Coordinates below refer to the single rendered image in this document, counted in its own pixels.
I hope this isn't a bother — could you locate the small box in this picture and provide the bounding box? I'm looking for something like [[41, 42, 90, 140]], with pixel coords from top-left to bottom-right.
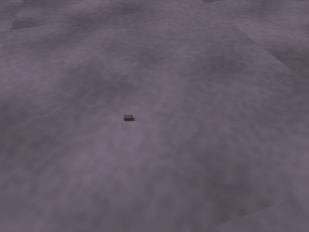
[[124, 115, 133, 121]]

